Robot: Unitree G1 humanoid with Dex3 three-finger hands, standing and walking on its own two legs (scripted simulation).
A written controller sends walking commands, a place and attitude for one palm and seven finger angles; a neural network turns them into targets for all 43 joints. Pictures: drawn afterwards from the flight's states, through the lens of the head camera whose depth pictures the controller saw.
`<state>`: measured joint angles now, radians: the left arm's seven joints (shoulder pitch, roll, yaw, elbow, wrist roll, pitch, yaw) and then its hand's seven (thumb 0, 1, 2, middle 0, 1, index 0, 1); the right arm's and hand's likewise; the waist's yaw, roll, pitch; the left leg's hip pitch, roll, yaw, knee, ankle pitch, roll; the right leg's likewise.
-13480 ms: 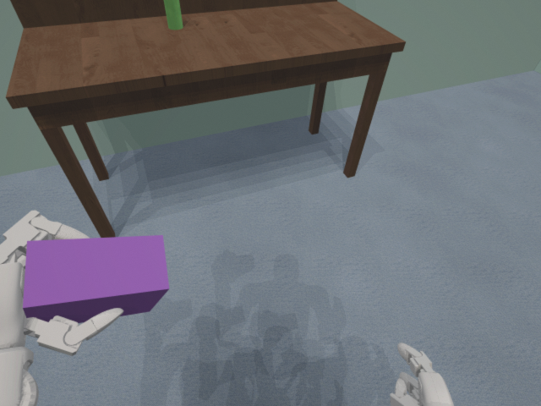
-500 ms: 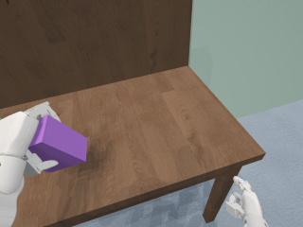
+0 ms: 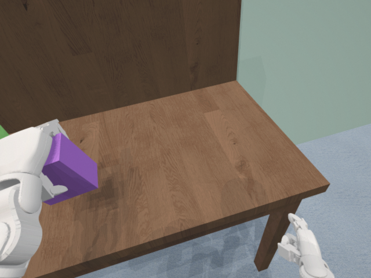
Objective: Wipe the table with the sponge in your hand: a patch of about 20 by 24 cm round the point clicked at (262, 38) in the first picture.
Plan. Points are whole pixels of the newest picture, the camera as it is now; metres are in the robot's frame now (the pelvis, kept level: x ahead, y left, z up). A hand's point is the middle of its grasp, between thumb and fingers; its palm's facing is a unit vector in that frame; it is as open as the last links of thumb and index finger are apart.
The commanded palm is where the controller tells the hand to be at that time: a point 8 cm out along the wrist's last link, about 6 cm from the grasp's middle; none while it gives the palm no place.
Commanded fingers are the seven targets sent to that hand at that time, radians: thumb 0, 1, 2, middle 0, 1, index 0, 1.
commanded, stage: turn the palm down, sponge in hand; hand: left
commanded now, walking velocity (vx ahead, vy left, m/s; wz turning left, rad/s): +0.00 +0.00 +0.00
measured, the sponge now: (62, 176) +0.24 +0.30 +0.13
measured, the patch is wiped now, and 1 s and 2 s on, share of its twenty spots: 0.00 0.00 0.00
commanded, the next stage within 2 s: move the sponge above the wiping area in 0.42 s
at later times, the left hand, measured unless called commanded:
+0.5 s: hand (70, 170) +0.24 +0.27 +0.16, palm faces +0.14 -0.11 -0.98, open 10.5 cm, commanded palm +0.20 +0.26 +0.23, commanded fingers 0.00 0.10 1.30 -1.20 -1.60 -1.20 -1.60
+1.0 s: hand (69, 185) +0.23 +0.28 +0.13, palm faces +0.03 -0.10 -0.99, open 10.5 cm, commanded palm +0.19 +0.28 +0.21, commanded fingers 0.00 0.10 1.30 -1.20 -1.60 -1.20 -1.60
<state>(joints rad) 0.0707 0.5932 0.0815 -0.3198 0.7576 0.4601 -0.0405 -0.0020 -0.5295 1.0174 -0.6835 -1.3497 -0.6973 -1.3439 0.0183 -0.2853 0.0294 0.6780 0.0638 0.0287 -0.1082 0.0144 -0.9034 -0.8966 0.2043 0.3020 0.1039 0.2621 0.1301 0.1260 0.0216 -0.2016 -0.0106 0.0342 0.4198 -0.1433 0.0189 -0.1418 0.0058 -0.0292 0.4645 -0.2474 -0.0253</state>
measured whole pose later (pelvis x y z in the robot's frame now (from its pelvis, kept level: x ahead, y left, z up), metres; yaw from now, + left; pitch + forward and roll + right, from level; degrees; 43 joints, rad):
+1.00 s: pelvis +0.01 +0.00 +0.00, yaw +0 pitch -5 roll +0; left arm 0.18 0.56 -0.02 -0.32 0.83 0.41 -0.10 0.00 -0.53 1.02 -0.69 -1.34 -0.70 -1.34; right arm 0.03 -0.29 0.02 0.68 0.05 0.01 -0.10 0.01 -0.90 -0.90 0.20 0.30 0.18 0.31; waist 0.13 0.13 0.02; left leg -0.19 -0.01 0.04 0.43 -0.16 0.02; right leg -0.13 0.01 -0.02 0.47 -0.26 -0.03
